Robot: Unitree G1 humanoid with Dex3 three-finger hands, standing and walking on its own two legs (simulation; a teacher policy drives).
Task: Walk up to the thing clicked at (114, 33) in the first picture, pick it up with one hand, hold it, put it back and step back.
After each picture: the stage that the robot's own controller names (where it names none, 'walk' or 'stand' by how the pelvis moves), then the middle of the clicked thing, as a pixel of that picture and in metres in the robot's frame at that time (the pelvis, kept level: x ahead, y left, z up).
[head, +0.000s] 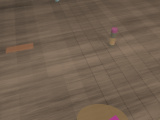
stand; (112, 37) +1.46 -0.37 -0.65
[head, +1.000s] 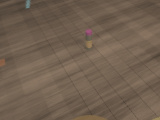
walk; (88, 40) +1.37 +0.01 -0.63
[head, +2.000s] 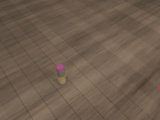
walk; (61, 75) +0.84 +0.22 -0.63
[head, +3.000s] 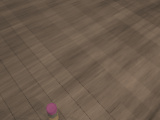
stand; (53, 114) +0.45 +0.19 -0.64
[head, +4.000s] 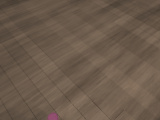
stand; out of the picture +0.42 +0.21 -0.65
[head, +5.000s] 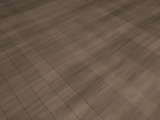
stand; out of the picture +0.40 +0.21 -0.66
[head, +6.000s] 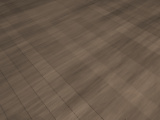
stand; out of the picture +0.39 +0.21 -0.66
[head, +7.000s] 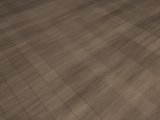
stand; out of the picture +0.39 +0.21 -0.66
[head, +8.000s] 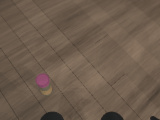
go down; (45, 86) +0.45 +0.20 -0.46
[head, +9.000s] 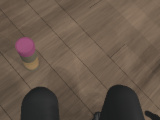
go down; (29, 56) +0.48 +0.23 -0.27
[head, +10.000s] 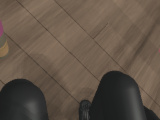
close in; out of the picture +0.47 +0.26 -0.19
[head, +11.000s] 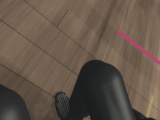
close; out of the picture +0.46 +0.29 -0.16
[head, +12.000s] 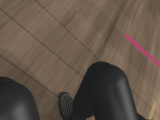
lift; out of the picture +0.42 +0.26 -0.16
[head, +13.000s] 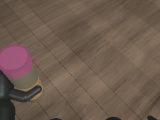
lift; (26, 79) +0.34 +0.19 +0.03
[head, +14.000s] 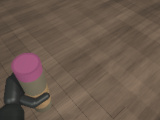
hold; (36, 87) +0.32 +0.16 +0.05
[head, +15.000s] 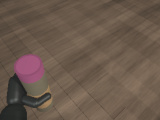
hold; (37, 87) +0.32 +0.16 +0.04
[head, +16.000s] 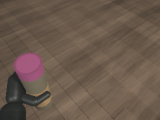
crouch; (37, 86) +0.32 +0.17 +0.05
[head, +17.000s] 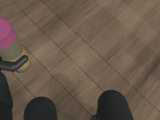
crouch; (12, 51) +0.44 +0.21 -0.05
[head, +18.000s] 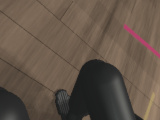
lower; out of the picture +0.45 +0.30 -0.17
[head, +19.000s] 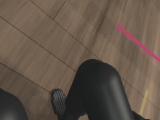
lower; out of the picture +0.46 +0.31 -0.17
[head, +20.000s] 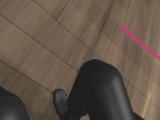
lower; out of the picture +0.46 +0.30 -0.17
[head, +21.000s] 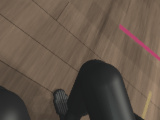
lower; out of the picture +0.45 +0.30 -0.17
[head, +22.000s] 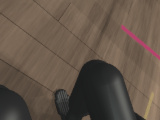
loosen; out of the picture +0.45 +0.29 -0.16
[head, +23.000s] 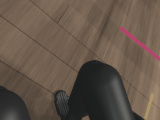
withdraw; out of the picture +0.45 +0.29 -0.17
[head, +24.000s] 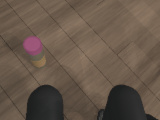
walk; (36, 55) +0.49 +0.22 -0.28
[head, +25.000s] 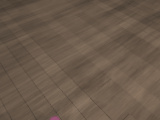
stand; out of the picture +0.41 +0.18 -0.59
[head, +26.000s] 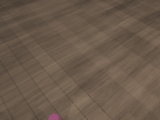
stand; out of the picture +0.43 +0.19 -0.60
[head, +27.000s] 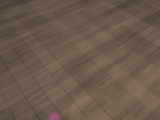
stand; out of the picture +0.42 +0.19 -0.60
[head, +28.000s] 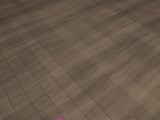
stand; out of the picture +0.43 +0.19 -0.65
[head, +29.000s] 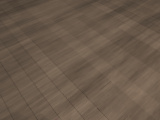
stand; out of the picture +0.40 +0.20 -0.66
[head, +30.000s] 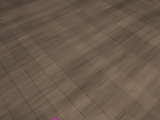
walk; out of the picture +0.40 +0.20 -0.66
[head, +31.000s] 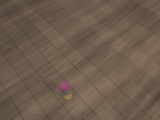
walk; (66, 91) +0.56 +0.17 -0.64
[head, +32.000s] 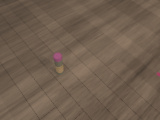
walk; (58, 64) +0.82 +0.18 -0.63
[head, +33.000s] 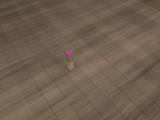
stand; (70, 61) +1.04 +0.17 -0.64
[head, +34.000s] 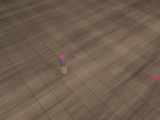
stand; (63, 65) +1.03 +0.19 -0.66
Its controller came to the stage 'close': yes
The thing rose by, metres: 0.69
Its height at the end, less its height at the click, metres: +0.00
